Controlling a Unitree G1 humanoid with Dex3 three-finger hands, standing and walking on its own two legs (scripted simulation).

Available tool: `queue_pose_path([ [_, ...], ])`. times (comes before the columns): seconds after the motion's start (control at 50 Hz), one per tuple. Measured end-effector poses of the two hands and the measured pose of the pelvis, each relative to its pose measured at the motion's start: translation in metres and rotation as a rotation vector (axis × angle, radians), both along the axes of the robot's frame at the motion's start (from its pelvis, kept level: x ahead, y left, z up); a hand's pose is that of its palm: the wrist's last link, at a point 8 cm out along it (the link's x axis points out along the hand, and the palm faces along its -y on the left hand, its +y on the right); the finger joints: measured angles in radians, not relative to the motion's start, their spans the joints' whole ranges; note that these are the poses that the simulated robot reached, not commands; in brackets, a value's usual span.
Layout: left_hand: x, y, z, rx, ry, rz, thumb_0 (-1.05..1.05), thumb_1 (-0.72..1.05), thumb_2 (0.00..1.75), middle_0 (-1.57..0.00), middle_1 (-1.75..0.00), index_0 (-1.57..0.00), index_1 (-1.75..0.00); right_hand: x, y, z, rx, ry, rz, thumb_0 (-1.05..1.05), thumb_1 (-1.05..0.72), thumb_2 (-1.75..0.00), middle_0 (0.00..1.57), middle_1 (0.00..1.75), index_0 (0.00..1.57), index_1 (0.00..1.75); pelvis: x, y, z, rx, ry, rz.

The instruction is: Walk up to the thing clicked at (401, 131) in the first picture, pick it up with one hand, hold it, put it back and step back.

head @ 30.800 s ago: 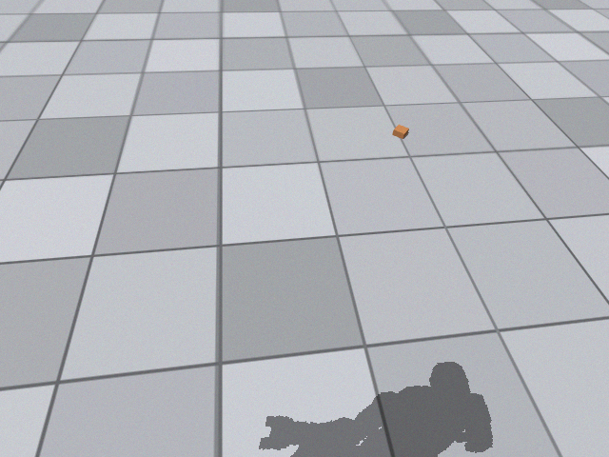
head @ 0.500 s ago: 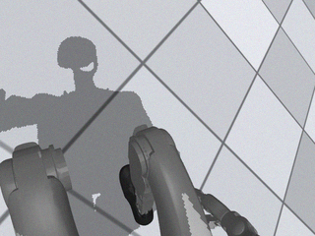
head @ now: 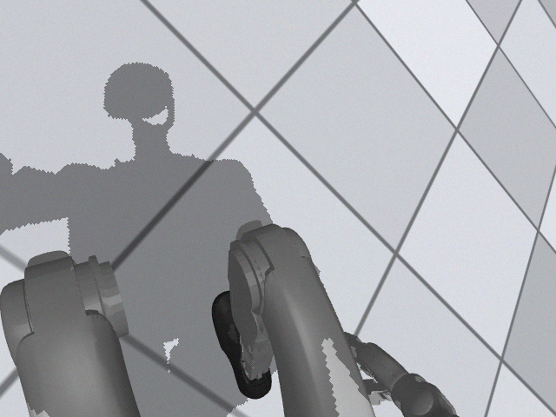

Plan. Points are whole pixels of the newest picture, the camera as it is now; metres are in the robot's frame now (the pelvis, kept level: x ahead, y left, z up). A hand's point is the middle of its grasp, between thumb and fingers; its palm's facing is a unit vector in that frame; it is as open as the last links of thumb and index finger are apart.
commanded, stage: close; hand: left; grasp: from above
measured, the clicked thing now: out of the picture +0.39 +0.31 -0.28
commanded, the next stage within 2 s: none
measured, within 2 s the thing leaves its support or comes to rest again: neither
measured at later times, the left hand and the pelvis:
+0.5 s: hand out of the picture +0.37 +0.31 -0.25, palm faces -0.47 -0.10 -0.88, open 9.4 cm; pelvis +0.00 +0.00 +0.00, yaw +0 degrees
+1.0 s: hand out of the picture +0.37 +0.31 -0.25, palm faces -0.47 -0.09 -0.88, open 9.4 cm; pelvis +0.00 +0.00 +0.00, yaw +0 degrees
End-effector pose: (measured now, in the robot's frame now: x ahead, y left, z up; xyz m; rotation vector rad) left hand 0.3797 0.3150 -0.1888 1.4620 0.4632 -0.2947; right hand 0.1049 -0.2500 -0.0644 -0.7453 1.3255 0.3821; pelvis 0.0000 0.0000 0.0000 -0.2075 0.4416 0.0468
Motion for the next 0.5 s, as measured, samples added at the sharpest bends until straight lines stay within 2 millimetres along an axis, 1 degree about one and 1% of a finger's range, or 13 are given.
queue_pose_path([
  [0.5,0.0006,-0.0002,0.0,0.001,0.007,0.002,-0.01,0.24,0.19,-0.75,-0.12,-0.8,-0.13,-0.0029,-0.0015,-0.0014,0.006,0.004,-0.011,0.0,-0.9,-0.89,0.2,0.3,0.2,0.3,0.0,-0.0005,-0.001,0.003,-0.004,0.003],
])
